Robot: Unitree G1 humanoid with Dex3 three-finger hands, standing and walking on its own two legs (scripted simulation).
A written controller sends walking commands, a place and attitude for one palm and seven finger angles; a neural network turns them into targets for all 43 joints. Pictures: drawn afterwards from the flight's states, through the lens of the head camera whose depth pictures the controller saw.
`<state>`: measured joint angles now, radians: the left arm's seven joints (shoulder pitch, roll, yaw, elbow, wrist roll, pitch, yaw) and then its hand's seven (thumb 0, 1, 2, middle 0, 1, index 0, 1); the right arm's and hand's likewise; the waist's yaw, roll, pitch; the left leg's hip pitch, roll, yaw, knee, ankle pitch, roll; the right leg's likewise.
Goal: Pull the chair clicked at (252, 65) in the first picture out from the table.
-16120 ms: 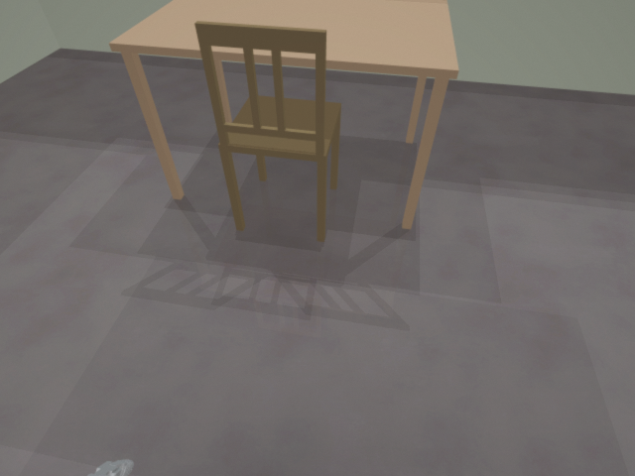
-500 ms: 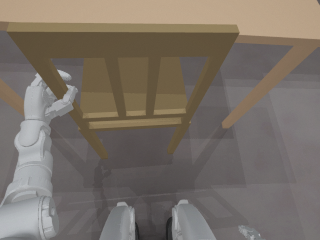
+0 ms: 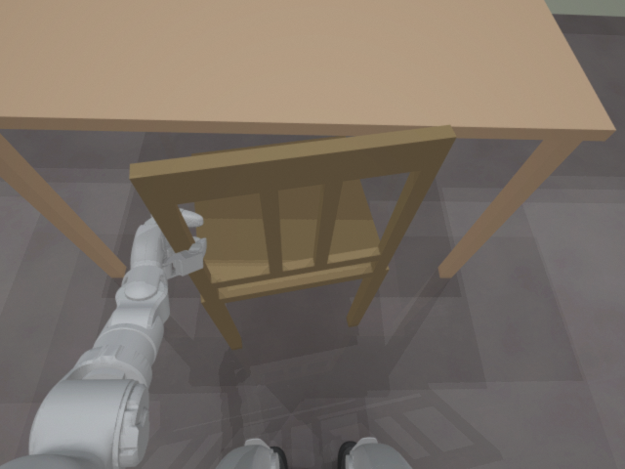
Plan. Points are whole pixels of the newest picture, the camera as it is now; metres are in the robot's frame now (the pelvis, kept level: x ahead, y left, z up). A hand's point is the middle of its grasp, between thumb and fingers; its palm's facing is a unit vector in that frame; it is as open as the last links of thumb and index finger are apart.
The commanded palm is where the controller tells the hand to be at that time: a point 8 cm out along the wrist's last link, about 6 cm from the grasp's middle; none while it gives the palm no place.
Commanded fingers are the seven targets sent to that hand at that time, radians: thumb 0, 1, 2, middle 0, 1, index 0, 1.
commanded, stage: step backward, pulling the chair out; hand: left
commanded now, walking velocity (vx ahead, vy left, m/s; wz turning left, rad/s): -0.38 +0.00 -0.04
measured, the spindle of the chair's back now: (272, 234) +0.45 +0.05 -0.08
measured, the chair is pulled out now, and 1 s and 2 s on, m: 0.06 0.15 0.24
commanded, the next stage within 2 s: none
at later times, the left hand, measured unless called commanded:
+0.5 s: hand (218, 314) +0.31 +0.12 -0.05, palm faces +0.07 -0.98 -0.16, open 5.7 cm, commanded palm +0.32 +0.17 -0.05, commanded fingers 0.00 0.90 0.90 -0.50 -1.45 -0.50 -1.45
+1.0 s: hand (217, 334) +0.29 +0.12 -0.05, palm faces +0.07 -0.98 -0.16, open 5.8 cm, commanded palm +0.29 +0.18 -0.05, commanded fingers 0.00 0.90 0.90 -0.50 -1.45 -0.50 -1.45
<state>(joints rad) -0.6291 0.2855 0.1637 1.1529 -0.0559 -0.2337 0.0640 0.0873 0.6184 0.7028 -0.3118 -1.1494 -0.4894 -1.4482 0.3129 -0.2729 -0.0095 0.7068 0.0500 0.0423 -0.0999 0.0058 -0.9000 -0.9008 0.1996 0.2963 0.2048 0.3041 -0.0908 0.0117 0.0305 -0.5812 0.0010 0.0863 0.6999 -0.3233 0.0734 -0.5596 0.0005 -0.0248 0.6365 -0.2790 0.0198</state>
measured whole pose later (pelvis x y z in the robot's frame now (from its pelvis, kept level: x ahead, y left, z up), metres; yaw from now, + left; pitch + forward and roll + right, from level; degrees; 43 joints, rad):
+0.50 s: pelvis -0.06 -0.01 +0.00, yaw +0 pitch +5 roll -1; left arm -0.54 0.19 0.06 1.14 -0.08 -0.25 0.12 0.04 0.62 0.68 -0.26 -1.17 -0.50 -1.45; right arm 0.27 -0.30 0.00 0.78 0.08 -0.06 -0.13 0.01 -0.90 -0.90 0.20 0.30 0.21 0.30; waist -0.08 0.02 0.08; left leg -0.51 0.00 0.09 0.62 -0.21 0.05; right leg -0.50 0.00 -0.02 0.59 -0.18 0.00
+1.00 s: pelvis -0.08 -0.01 +0.01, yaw +3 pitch +4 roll +2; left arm -0.53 0.15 0.05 1.08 -0.06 -0.21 0.12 0.04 0.61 0.70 -0.24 -1.18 -0.50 -1.45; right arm 0.22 -0.28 0.01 0.79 0.06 -0.07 -0.11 0.01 -0.90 -0.90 0.20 0.30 0.21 0.30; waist -0.08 -0.02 0.11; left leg -0.41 -0.01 -0.04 0.77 -0.48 -0.04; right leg -0.52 -0.10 -0.03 0.61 -0.16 0.01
